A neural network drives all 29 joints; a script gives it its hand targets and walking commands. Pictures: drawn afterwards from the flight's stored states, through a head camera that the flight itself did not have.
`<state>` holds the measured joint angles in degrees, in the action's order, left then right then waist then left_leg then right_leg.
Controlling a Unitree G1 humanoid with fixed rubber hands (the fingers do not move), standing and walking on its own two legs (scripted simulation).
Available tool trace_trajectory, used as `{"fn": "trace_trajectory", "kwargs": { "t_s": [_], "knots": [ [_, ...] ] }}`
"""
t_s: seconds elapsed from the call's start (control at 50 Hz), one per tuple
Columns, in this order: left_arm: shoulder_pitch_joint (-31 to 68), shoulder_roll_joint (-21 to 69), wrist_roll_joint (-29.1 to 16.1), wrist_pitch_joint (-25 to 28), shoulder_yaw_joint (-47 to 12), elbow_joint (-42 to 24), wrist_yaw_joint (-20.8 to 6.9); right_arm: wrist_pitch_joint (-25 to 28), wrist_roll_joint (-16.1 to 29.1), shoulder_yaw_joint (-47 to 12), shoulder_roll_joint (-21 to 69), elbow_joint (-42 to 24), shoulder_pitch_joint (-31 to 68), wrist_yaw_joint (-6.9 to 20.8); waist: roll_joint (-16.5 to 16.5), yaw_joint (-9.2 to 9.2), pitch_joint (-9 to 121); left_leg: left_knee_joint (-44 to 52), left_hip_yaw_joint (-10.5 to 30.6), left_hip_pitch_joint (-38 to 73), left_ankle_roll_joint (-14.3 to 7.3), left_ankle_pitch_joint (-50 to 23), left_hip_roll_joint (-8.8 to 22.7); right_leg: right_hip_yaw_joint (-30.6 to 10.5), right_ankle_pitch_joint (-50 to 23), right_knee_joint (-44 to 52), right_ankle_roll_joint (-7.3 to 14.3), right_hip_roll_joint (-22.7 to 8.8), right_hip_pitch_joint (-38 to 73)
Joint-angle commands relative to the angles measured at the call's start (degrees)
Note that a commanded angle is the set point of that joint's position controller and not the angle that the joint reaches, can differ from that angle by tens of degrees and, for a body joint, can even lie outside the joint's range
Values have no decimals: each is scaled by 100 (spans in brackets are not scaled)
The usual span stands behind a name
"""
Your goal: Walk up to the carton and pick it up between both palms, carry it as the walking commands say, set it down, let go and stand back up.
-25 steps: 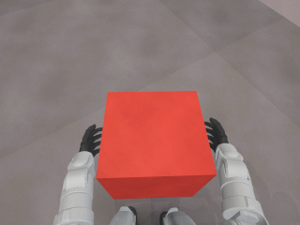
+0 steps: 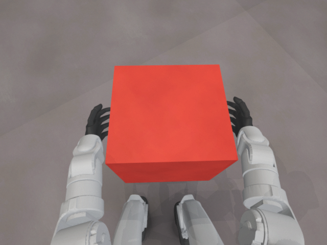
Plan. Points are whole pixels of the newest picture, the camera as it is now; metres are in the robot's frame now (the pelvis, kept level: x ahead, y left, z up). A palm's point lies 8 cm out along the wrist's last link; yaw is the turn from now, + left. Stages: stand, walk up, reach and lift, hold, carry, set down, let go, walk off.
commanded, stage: set down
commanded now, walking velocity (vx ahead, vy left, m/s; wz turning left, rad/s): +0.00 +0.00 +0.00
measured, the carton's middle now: (167, 130) +0.42 -0.02 -0.16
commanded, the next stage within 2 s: none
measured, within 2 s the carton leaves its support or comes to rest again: neither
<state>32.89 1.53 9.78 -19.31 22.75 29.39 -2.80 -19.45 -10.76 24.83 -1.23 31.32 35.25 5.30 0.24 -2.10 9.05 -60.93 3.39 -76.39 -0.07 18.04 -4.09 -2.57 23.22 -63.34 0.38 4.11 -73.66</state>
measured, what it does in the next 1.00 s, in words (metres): lowers itself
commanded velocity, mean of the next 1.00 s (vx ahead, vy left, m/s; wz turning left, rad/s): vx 0.00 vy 0.00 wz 0.00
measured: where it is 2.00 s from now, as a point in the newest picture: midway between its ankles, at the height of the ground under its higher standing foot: (161, 229)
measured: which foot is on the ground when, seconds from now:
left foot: down 0.00-1.00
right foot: down 0.00-1.00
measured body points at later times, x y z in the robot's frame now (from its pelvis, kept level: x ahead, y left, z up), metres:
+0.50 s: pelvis -0.01 +0.00 -0.08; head +0.23 +0.01 +0.30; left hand +0.42 +0.16 -0.18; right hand +0.42 -0.21 -0.16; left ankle +0.08 +0.11 -0.64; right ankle +0.04 -0.11 -0.64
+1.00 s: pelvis -0.04 -0.01 -0.16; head +0.25 -0.01 +0.19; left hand +0.45 +0.16 -0.27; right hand +0.45 -0.21 -0.26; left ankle +0.08 +0.11 -0.64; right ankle +0.04 -0.11 -0.64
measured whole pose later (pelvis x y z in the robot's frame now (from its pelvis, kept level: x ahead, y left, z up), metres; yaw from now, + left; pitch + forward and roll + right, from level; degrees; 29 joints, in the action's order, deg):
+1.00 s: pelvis -0.04 -0.01 -0.16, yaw +0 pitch +46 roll +0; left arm 52.6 -6.0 2.3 -19.0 21.0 36.9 2.5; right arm -18.2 -3.4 20.9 -10.2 41.5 56.0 0.9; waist 0.0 -1.2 8.7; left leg -94.0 2.9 -115.3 2.0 25.1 -5.8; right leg -1.6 30.9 -97.5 0.1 6.3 -112.8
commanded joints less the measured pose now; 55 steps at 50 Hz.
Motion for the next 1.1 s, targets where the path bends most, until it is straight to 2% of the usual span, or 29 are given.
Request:
{"fn": "trace_trajectory", "kwargs": {
  "t_s": [0.0, 0.04, 0.12, 0.14, 0.18, 0.2, 0.24, 0.26, 0.32, 0.36, 0.38, 0.4, 0.44, 0.46, 0.48, 0.58, 0.64, 0.68, 0.74, 0.76, 0.8, 0.82, 0.86, 0.9, 0.96, 0.98, 1.02, 1.04, 1.08],
  "knots": [
    [3591, 5065, -781, 247, -3355, -435, -1223, 173, 982, -3319, 5224, -242, 3183, 1488, -32, -38, 5200, -114, -149, 2863, 36, -1762, -303, 98, -1966, 334, -37, 255, 1637],
    [3477, 5072, -768, 284, -3311, -420, -1201, 229, 1085, -3412, 5245, -342, 3265, 1449, 29, 77, 5469, -341, -237, 2718, 48, -1903, -333, 36, -2064, 203, -94, 218, 1551],
    [3806, 5129, -893, 257, -3303, -338, -1162, 185, 1001, -3224, 5070, -7, 3281, 1392, -2, -144, 5160, -493, -182, 2244, 54, -1425, -314, 106, -1687, -19, -75, 246, 1071],
    [3929, 5041, -853, 283, -3298, -494, -1127, 198, 1037, -3383, 5153, -59, 3417, 1392, -99, 55, 5257, -609, -228, 2202, 56, -1436, -357, 68, -1598, -43, -89, 254, 1006],
    [4168, 5104, -991, 284, -3423, -455, -1106, 225, 1096, -3347, 5161, -182, 3563, 1357, -76, -85, 5515, -687, -203, 2159, 36, -1377, -363, 203, -1593, -256, -96, 288, 924],
    [4090, 5188, -986, 277, -3429, -512, -1066, 240, 1249, -3556, 5018, -339, 3750, 1359, 44, 73, 5857, -781, -257, 2213, 86, -1526, -365, 159, -1732, -333, -79, 305, 1034],
    [4278, 5085, -1066, 255, -3457, -488, -1012, 281, 1242, -3366, 4755, -255, 3816, 1345, 155, -108, 5705, -905, -187, 2197, 112, -1619, -374, 211, -1757, -506, -57, 289, 606],
    [4347, 5059, -1015, 284, -3454, -619, -961, 244, 1272, -3403, 4925, -38, 3712, 1338, 239, 94, 5838, -956, -256, 2138, 135, -1530, -392, 162, -1648, -556, -65, 316, 528],
    [4334, 5117, -1169, 263, -3494, -420, -927, 198, 1101, -3182, 4839, 186, 3525, 1295, -35, -341, 5692, -1075, -226, 1854, 109, -1322, -387, 285, -1532, -641, -95, 323, 473],
    [4328, 5206, -1106, 286, -3443, -245, -893, 304, 1247, -3251, 4769, -71, 4023, 1283, 236, -110, 5992, -1201, -174, 2073, 115, -1515, -374, 267, -1552, -849, -53, 347, 81],
    [4682, 5002, -1149, 311, -3577, -542, -878, 289, 1247, -3193, 4702, 46, 3951, 1298, 294, -279, 6049, -1308, -206, 1913, 146, -1435, -360, 294, -1548, -878, -58, 353, -24],
    [4657, 5002, -1088, 299, -3467, -395, -831, 294, 1262, -3158, 4761, 286, 3820, 1299, 360, -74, 5896, -1299, -287, 1869, 180, -1469, -387, 326, -1528, -940, -72, 372, -119],
    [4707, 5006, -1090, 335, -3396, -243, -786, 337, 1357, -3189, 4704, 106, 4195, 1278, 302, -138, 5935, -1468, -226, 1799, 133, -1438, -368, 263, -1475, -1061, -84, 340, -343],
    [4903, 4854, -1180, 402, -3431, -481, -734, 379, 1438, -3304, 4662, 20, 4375, 1281, 206, 1, 6053, -1522, -224, 1693, 133, -1470, -396, 295, -1470, -1185, -89, 352, -397],
    [4911, 4924, -1181, 370, -3396, -397, -700, 389, 1318, -3238, 4402, 19, 4423, 1289, 102, -145, 6075, -1582, -201, 1707, 170, -1575, -416, 399, -1504, -1257, -74, 376, -532],
    [5039, 4796, -1113, 340, -3184, -194, -622, 375, 1572, -3364, 4481, -84, 4942, 1209, 181, 168, 6466, -1934, -391, 1434, 147, -1298, -406, 358, -1248, -1546, -126, 365, -637],
    [5574, 4534, -1204, 335, -3183, -343, -623, 270, 1414, -3039, 4409, 435, 4820, 1162, 63, -65, 6074, -2076, -443, 917, 162, -934, -400, 340, -1037, -1596, -106, 381, -648],
    [5621, 4417, -1228, 325, -3130, -196, -594, 301, 1547, -3261, 4458, 227, 5137, 1148, -4, 142, 6248, -2188, -461, 948, 122, -752, -386, 375, -822, -1744, -147, 362, -793],
    [5921, 4643, -1252, 282, -3036, -44, -602, 256, 1499, -3067, 4393, 472, 5320, 1107, 120, 20, 6085, -2286, -475, 787, 136, -425, -392, 412, -543, -1878, -88, 370, -1017],
    [5858, 4563, -1219, 297, -2928, 72, -620, 250, 1493, -3080, 4602, 549, 5251, 1088, -72, 113, 5959, -2348, -454, 491, 84, -579, -406, 375, -755, -1929, -100, 358, -950],
    [5893, 4683, -1261, 258, -3038, 146, -660, 265, 1391, -2953, 4449, 480, 5431, 1070, 33, -135, 6190, -2412, -436, 603, 115, -667, -426, 476, -848, -2064, -97, 369, -1006],
    [6255, 4445, -1348, 309, -3111, -283, -655, 254, 1484, -3089, 4363, 373, 5331, 1051, 64, -22, 6618, -2630, -569, 393, 174, -702, -420, 382, -993, -2079, -70, 362, -721],
    [6225, 4270, -1374, 335, -2963, -177, -632, 257, 1488, -3145, 4308, 242, 5646, 1005, -269, -32, 6585, -2752, -559, 249, 106, -887, -446, 454, -1077, -2226, -159, 353, -789],
    [6407, 4453, -1442, 343, -3132, -261, -650, 273, 1544, -3187, 4305, 244, 5718, 970, 42, -14, 6703, -2864, -576, 111, 139, -942, -464, 395, -1200, -2391, -105, 355, -849],
    [6534, 4412, -1531, 328, -3056, -153, -596, 246, 1554, -3051, 4365, 578, 5532, 967, 58, -66, 6128, -2921, -585, -151, 140, -867, -455, 357, -1233, -2417, -97, 353, -1078],
    [6503, 4335, -1477, 349, -3015, -149, -592, 279, 1629, -3164, 4202, 271, 5849, 945, 139, 34, 6489, -3031, -637, -90, 119, -825, -439, 319, -1126, -2520, -108, 348, -1052],
    [6760, 3947, -1525, 374, -3033, -326, -608, 258, 1683, -3366, 4237, 164, 6087, 923, -332, 100, 6723, -3181, -665, -349, 112, -900, -443, 390, -1292, -2605, -180, 347, -813],
    [6788, 4085, -1564, 362, -3052, -288, -574, 269, 1769, -3364, 4209, 143, 6138, 935, 10, 236, 6845, -3233, -697, -227, 116, -894, -428, 291, -1278, -2668, -98, 327, -820],
    [6713, 3812, -1464, 345, -2859, -44, -549, 281, 1791, -3308, 4063, 118, 6355, 863, -186, 225, 6678, -3388, -742, -424, 98, -840, -419, 303, -1202, -2704, -178, 314, -959]
  ]
}}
